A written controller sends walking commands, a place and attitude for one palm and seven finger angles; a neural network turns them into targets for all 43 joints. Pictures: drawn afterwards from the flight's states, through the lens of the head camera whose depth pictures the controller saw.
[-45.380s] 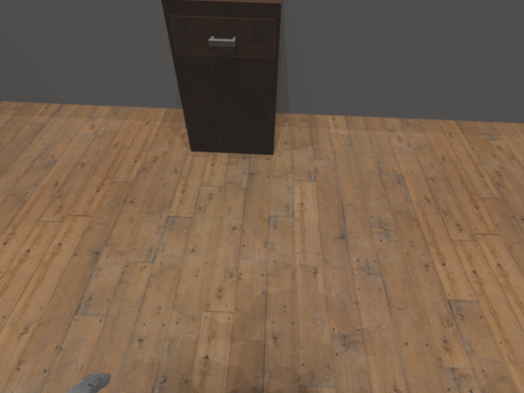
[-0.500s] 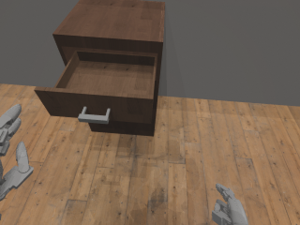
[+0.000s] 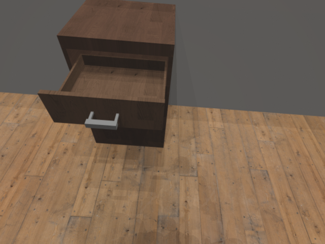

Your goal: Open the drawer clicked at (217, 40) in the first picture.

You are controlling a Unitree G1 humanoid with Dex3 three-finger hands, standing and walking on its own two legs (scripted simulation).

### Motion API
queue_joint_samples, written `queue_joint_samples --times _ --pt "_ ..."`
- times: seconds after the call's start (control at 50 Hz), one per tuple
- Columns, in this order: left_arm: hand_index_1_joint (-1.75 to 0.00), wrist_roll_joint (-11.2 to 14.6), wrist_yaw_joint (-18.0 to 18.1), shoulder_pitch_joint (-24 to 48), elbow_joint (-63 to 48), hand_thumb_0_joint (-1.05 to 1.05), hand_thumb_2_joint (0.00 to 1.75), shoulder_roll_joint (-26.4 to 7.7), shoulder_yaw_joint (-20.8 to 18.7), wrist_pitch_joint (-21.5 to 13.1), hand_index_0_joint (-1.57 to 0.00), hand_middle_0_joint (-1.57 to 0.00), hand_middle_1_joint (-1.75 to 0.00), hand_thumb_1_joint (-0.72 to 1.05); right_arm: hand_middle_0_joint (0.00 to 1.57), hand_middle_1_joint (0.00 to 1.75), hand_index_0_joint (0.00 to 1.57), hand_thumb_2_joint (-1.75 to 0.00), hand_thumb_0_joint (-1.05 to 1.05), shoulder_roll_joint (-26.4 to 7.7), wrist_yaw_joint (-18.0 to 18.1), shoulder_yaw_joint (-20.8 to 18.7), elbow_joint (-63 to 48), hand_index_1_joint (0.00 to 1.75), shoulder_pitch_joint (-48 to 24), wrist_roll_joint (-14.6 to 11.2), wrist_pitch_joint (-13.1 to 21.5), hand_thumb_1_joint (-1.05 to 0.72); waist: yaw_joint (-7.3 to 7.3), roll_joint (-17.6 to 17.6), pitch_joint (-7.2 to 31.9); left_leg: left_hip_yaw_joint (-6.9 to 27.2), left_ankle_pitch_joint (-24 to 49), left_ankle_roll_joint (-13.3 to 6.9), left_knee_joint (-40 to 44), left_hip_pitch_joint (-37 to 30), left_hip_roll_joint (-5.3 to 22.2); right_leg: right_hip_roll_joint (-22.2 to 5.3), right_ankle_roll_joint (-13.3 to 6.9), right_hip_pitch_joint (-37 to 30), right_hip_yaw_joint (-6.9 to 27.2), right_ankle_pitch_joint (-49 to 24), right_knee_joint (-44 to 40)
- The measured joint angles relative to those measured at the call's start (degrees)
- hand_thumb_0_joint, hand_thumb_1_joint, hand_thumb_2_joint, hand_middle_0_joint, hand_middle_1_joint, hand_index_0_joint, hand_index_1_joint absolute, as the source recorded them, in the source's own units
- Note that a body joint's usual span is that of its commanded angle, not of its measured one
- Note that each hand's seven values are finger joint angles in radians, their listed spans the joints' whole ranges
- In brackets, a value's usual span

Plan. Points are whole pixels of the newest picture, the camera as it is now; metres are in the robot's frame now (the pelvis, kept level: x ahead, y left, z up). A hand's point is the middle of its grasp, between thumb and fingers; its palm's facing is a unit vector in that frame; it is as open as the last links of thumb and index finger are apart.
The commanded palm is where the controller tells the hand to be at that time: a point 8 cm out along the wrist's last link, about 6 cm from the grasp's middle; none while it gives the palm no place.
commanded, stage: let the arm hang, fingers relaxed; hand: left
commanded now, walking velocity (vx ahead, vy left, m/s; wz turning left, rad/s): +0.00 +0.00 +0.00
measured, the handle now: (103, 119) +0.54 +0.23 -0.10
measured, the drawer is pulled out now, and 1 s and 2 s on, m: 0.29 0.29 0.29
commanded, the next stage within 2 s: look to check the result in 0.82 s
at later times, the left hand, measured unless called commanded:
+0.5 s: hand out of the picture -0.03 +0.17 -0.16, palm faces +0.03 -0.98 -0.19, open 7.4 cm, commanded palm none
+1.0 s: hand out of the picture -0.01 +0.14 -0.17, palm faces +0.03 -0.99 -0.17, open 7.4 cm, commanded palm none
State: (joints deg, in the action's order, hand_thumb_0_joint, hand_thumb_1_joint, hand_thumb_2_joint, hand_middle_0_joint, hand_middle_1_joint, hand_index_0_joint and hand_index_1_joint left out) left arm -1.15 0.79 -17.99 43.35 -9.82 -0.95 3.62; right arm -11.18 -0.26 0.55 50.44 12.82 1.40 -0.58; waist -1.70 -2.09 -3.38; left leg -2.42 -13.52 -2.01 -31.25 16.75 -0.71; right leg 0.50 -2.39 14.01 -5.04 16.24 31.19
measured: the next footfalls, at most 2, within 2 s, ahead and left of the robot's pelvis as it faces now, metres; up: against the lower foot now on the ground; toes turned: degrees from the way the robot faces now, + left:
none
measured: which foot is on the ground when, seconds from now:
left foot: down 0.00-1.00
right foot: down 0.00-1.00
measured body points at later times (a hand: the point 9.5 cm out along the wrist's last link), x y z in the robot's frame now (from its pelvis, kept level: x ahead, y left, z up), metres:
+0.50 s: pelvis +0.00 +0.00 +0.01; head +0.01 -0.01 +0.46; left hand -0.03 +0.22 -0.15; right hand -0.02 -0.20 -0.16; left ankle +0.04 +0.10 -0.73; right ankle +0.01 -0.09 -0.73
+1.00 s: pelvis +0.02 -0.01 +0.01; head +0.04 -0.02 +0.46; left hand -0.01 +0.19 -0.15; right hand -0.03 -0.21 -0.16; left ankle +0.04 +0.10 -0.73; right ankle +0.01 -0.09 -0.73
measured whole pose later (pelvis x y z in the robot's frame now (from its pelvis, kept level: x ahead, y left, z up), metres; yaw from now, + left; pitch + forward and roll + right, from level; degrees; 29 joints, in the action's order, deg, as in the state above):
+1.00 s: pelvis +0.02 -0.01 +0.01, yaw -1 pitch -2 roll +0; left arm -0.4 2.1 -18.6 65.2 -6.0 -0.8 -0.6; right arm -5.2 2.3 -0.3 65.2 18.9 0.9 -0.2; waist -0.5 0.6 -3.7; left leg -3.0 -11.4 -0.6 -23.9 10.9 0.7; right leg 2.3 -3.5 8.3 -4.2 13.3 22.9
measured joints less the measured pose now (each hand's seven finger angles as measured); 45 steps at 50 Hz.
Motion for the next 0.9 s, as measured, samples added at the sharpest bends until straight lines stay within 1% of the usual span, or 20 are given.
queue_joint_samples --times 0.02,0.06,0.1,0.16,0.28,0.38,0.5,0.64,0.74,0.9 --pt "-0.30 0.2 0.6 0.1 2.0 0.00 0.90 -0.2 -0.7 -0.4 -0.20 -0.20 -0.30 0.96 0.20 0.29 0.20 -0.90 0.01 0.6 0.2 0.2 1.2 0.30 1.0 0.0 -0.3 -0.91 0.41 -0.6 -0.4 0.3 0.3 0.2 0.5 -0.2 0.2 0.3 -0.2 -0.5 -0.3 -0.5 -1.0" --pt "-0.30 0.2 0.4 0.1 5.6 -0.01 0.90 -1.1 -0.7 -1.0 -0.20 -0.21 -0.30 0.99 0.20 0.29 0.20 -0.90 0.01 1.6 0.4 0.4 3.5 0.30 2.5 0.0 -0.8 -0.91 1.20 -1.2 -1.3 0.8 1.1 0.4 1.6 -0.7 0.6 0.7 -0.4 -1.5 -0.7 -1.6 -3.0" --pt "-0.30 0.3 0.1 -0.3 8.8 -0.01 0.90 -1.5 -0.5 -1.4 -0.20 -0.21 -0.30 0.99 0.20 0.29 0.20 -0.90 0.01 2.0 0.7 0.3 5.4 0.30 3.8 0.0 -1.1 -0.90 1.65 -0.8 -1.8 1.0 1.8 0.5 2.6 -1.0 0.8 1.1 -0.5 -2.2 -1.0 -2.7 -4.8" --pt "-0.30 0.4 -0.1 -1.3 12.8 0.00 0.90 -1.4 -0.2 -1.8 -0.20 -0.20 -0.30 0.97 0.20 0.29 0.20 -0.90 0.01 2.3 1.1 -0.2 7.5 0.30 5.0 -0.2 -1.4 -0.90 1.92 0.5 -2.2 1.0 2.5 0.4 3.9 -1.6 0.8 1.2 -0.4 -3.0 -0.9 -3.9 -6.7" --pt "-0.30 0.5 0.3 -3.1 18.4 0.00 0.90 -0.4 0.1 -2.4 -0.20 -0.20 -0.30 0.93 0.20 0.29 0.20 -0.90 0.01 2.8 1.6 -0.6 10.2 0.30 6.0 -0.4 -1.1 -0.91 1.73 3.0 -1.6 0.3 3.3 0.2 5.9 -2.9 0.6 1.0 -0.2 -3.8 -0.1 -4.5 -8.0" --pt "-0.30 0.6 0.7 -3.0 20.5 0.01 0.90 0.6 0.3 -2.9 -0.19 -0.20 -0.30 0.91 0.20 0.29 0.20 -0.90 0.01 3.9 1.7 -0.5 11.8 0.30 5.8 -0.5 -0.5 -0.91 1.59 3.7 -0.6 -0.3 3.5 0.2 6.7 -4.0 0.5 0.9 -0.2 -4.2 0.5 -4.3 -7.9" --pt "-0.30 0.6 1.0 -1.6 21.0 0.01 0.90 2.2 0.5 -3.5 -0.19 -0.20 -0.30 0.91 0.20 0.29 0.20 -0.90 0.01 5.3 1.8 -0.3 13.0 0.30 5.4 -0.4 -0.1 -0.91 1.42 3.4 0.4 -0.7 3.3 0.4 7.1 -4.7 0.5 0.9 -0.3 -4.5 0.9 -3.9 -7.4" --pt "-0.30 0.6 1.0 0.1 20.7 0.00 0.90 3.9 0.7 -4.1 -0.19 -0.20 -0.30 0.90 0.20 0.29 0.20 -0.90 0.01 6.0 2.0 -0.5 14.0 0.30 5.7 -0.4 0.2 -0.91 1.18 2.4 0.9 -0.8 3.0 0.7 7.1 -5.0 0.8 1.2 -0.6 -4.6 1.0 -3.5 -7.2" --pt "-0.30 0.6 1.1 0.1 21.2 0.01 0.90 3.9 0.5 -4.1 -0.20 -0.20 -0.30 0.91 0.20 0.29 0.19 -0.90 0.01 6.1 2.2 -0.7 14.4 0.30 6.1 -0.4 0.4 -0.91 1.02 1.9 0.7 -0.8 2.7 1.0 7.1 -5.3 1.1 1.5 -0.8 -4.9 1.1 -3.4 -7.5" --pt "-0.30 0.7 1.2 -0.2 21.6 0.01 0.90 3.9 0.2 -4.2 -0.19 -0.20 -0.30 0.91 0.20 0.29 0.19 -0.90 0.01 5.9 2.5 -0.8 14.8 0.30 6.5 -0.5 0.4 -0.91 1.10 2.4 0.0 -0.6 2.3 1.2 7.2 -5.5 1.3 1.7 -1.0 -5.5 0.9 -3.2 -8.1"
